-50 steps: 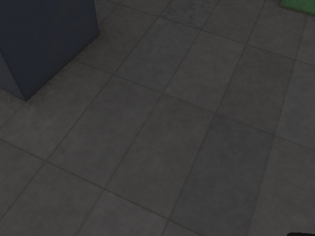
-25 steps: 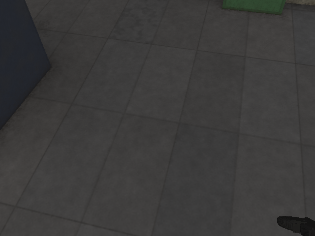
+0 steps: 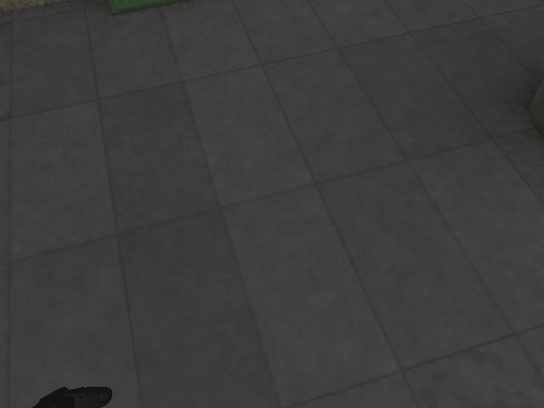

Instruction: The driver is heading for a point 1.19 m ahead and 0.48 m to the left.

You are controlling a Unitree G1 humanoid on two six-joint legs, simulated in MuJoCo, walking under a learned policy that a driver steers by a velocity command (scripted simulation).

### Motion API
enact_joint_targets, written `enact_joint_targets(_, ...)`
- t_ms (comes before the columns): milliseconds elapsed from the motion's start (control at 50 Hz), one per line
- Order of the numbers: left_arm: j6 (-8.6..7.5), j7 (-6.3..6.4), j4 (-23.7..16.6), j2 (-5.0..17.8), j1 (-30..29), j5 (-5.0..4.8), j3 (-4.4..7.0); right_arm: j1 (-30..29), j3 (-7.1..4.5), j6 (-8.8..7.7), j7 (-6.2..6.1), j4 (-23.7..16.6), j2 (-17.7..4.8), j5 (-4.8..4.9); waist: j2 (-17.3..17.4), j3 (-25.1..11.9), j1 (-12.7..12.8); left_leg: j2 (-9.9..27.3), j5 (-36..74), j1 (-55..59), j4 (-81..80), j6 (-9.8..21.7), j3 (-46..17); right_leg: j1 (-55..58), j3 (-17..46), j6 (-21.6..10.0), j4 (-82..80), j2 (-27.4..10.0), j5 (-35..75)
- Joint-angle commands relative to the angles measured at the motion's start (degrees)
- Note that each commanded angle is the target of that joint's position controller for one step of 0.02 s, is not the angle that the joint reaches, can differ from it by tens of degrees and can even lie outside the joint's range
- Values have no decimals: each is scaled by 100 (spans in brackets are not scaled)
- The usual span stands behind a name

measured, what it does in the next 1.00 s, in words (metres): walks ahead, turning left: left foot, then right foot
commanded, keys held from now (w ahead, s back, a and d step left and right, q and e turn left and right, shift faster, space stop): w+q+shift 0.94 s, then w+shift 0.06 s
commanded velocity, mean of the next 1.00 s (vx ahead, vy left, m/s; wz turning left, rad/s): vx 0.80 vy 0.00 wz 0.65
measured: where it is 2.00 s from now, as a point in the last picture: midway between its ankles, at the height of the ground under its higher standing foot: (37, 164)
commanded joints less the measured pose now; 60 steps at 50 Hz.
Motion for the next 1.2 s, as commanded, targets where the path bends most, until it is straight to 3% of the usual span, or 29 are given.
enact_joint_targets(20, -198, 138, 60, 1530, 1848, -19, 432, -358, 167, -235, 163, -690, -2, -185, -2199, -1445, 841, -505, -1812, -3517, 2927, 47, -363, 3636, 3590, -1707, -1615, -2020, -1591)
enact_joint_targets(40, -359, 123, 119, 1228, 2182, 98, 336, -849, 5, -334, 204, -679, -455, 65, -1335, -1418, 1288, -388, -1454, -4027, 3754, 148, -1359, 3228, 4037, -1971, -2222, -2231, -3077)
enact_joint_targets(60, -496, 127, 219, 1182, 1901, 116, 285, -1008, -46, -356, 241, -729, -608, 223, -1340, -875, 1117, -232, -899, -4332, 3952, 322, -1465, 2878, 3635, -1711, -2327, -2105, -3455)
enact_joint_targets(100, -670, 146, 189, 794, 1096, 104, 130, -577, -63, -364, 228, -452, -602, 62, -1099, -394, 612, -43, 302, -4127, 3739, 361, -1657, 2061, 2591, -1235, -2348, -1703, -2573)
enact_joint_targets(180, -947, 167, 363, 539, 1044, 254, 65, -58, -79, -254, 188, -142, -419, 140, -811, -63, 344, -325, 1770, -3975, 3778, 180, -2091, 1661, 1041, -743, -2769, -1378, -1262)
enact_joint_targets(200, -878, 105, 539, 762, 1319, 419, 67, 119, -18, -86, 409, 0, -222, -494, -270, -23, 265, -612, 1680, -3439, 3599, 146, -1816, 1256, 469, -467, -2898, -1131, -970)
enact_joint_targets(280, -931, 115, 761, 577, 1533, 381, 33, -193, -54, 62, 629, -40, -272, -288, -680, 343, 323, -625, 2171, -3751, 3196, 151, -1654, 1490, -142, -419, -3124, -1169, -662)
enact_joint_targets(400, -986, 243, 1197, 516, 1956, 393, 23, -972, 86, 36, 762, -279, -176, -342, -446, 844, 481, -345, 1927, -4202, 2113, 652, -1110, 2765, -900, -434, -3248, -1378, 158)
enact_joint_targets(440, -948, 274, 1389, 507, 2152, 413, 6, -1299, 176, 40, 778, -459, -74, -315, -431, 970, 566, -370, 1512, -4083, 1663, 911, -715, 3173, -1222, -419, -3066, -1385, 1349)
enact_joint_targets(480, -888, 305, 1461, 673, 2034, 409, 3, -1179, 245, 46, 698, -557, -11, -226, -557, 694, 351, -775, 1077, -2950, 1076, 1270, -167, 3213, -1648, -319, -2354, -1324, 4857)
enact_joint_targets(520, -733, 364, 1488, 1063, 1950, 449, 69, -134, 152, 34, 597, -347, -248, -133, -893, -66, -249, -1385, 301, -1576, 1137, 1572, 79, 3382, -1667, -368, -695, -1505, 8068)
enact_joint_targets(540, -664, 335, 1406, 1293, 1774, 424, 131, 832, 18, -27, 545, -121, -556, -112, -932, -620, -701, -1632, -83, -324, 1046, 1724, -66, 2913, -1559, -463, 661, -1565, 8272)
enact_joint_targets(560, -677, 289, 1320, 1350, 1614, 382, 138, 1988, -179, -98, 444, 264, -901, -194, -570, -1162, -1225, -1743, -94, 1582, 326, 1853, -667, 1698, -1459, -365, 2470, -1380, 6932)
enact_joint_targets(580, -792, 154, 885, 553, 1488, 240, -21, 1702, -422, 14, 335, 268, -1584, -158, 1392, -1281, -662, -267, -1703, 3426, -714, 2503, -3770, -1268, -1238, 112, 5014, 23, 881)
enact_joint_targets(600, -975, 101, 445, 596, 936, 285, -109, 1501, -431, 46, 369, 66, -1799, -178, 821, -1752, -543, 494, -1847, 3865, -1835, 3020, -6353, -2602, 190, 128, 6046, 650, -646)
enact_joint_targets(620, -1102, 108, 233, 670, 207, 335, -131, 1570, -388, 39, 273, 170, -1633, -188, -21, -1208, -675, 507, -1044, 3476, -2060, 2708, -5929, -2989, 743, 21, 5893, 215, -270)
enact_joint_targets(660, -1138, 99, 276, 504, 464, 372, -231, 1458, -254, -100, 145, 401, -1164, -225, -571, -304, -34, 138, 9, 1907, -2104, 2229, -4743, -2450, 733, -22, 4636, -334, -176)
enact_joint_targets(720, -763, 52, 425, 431, 946, 594, -283, 923, -58, -312, 143, 199, -792, -112, -232, -42, 486, -582, 552, 522, -2179, 2146, -3664, -1753, 615, 207, 3933, -547, -279)
enact_joint_targets(800, -682, -30, -128, 369, -485, 495, -388, 1156, -50, -449, 187, 187, -857, -114, -78, 601, 163, -947, 1417, -453, -2644, 2027, -3367, -1729, 167, 460, 2059, -492, 700)
enact_joint_targets(880, -755, -79, -303, 370, -1059, 347, -433, 1426, -134, -464, 209, 288, -1072, -54, 310, 259, -215, -851, 3432, 238, -2417, 1676, -3435, -950, 102, 276, 329, -30, 2132)
enact_joint_targets(920, -786, -33, -284, 537, -901, 317, -384, 1253, -171, -477, 166, 277, -1200, -35, 290, 37, -84, -749, 4178, 651, -2083, 1475, -3495, -310, 224, 138, -235, 132, 2142)
enact_joint_targets(960, -801, 95, 59, 996, 295, 278, -180, 1062, -221, -498, 147, 282, -1487, -103, 308, -797, 500, -719, 5876, 1100, -774, 1204, -3527, 1115, 227, 16, -161, 473, 1424)
enact_joint_targets(980, -801, 208, 353, 1209, 1501, 233, -48, 760, -233, -511, 172, 267, -1589, -180, 285, -1317, 1238, -766, 5993, 840, 584, 1106, -3391, 2247, 98, -38, -104, 389, 1057)
enact_joint_targets(1000, -801, 351, 661, 1462, 2742, 295, 93, 576, -127, -579, 177, 253, -1177, -265, 93, -1813, 1803, -1017, 5090, 37, 2303, 1026, -3094, 3541, 481, -112, 112, -116, 89)
enact_joint_targets(1020, -841, 386, 794, 1841, 3104, 551, 168, 807, 157, -624, 196, 27, -74, -170, -1823, -2099, 1475, -1819, -4, -1609, 4439, 936, -2664, 4461, 2920, -427, -672, -1587, -2175)
enact_joint_targets(1040, -849, 247, 719, 1804, 2227, 530, 193, 1552, 266, -644, 235, -106, -143, -13, -2864, -2371, 621, -1843, -333, -2373, 4956, 978, -2558, 4256, 5821, -873, -2119, -2106, -2853)
enact_joint_targets(1080, -822, 124, 606, 760, 1162, 411, 45, 796, 231, -475, 257, 140, -635, -263, -525, -930, 538, -1086, 704, -2334, 4659, 921, -2195, 2559, 4102, -1002, -2021, -1642, -2493)
enact_joint_targets(1100, -834, 110, 776, 621, 1245, 444, 6, 394, 247, -433, 322, 41, -594, -334, -144, -633, 536, -959, 687, -2287, 4381, 897, -2156, 2078, 3410, -918, -2005, -1393, -1737)
enact_joint_targets(1200, -1036, 74, 1559, 531, 2002, 235, -99, -520, 489, -352, 477, -589, -224, -517, -526, 211, 183, -534, 485, -3005, 3142, 647, -2008, 1345, 2430, -1209, -2537, -992, -299)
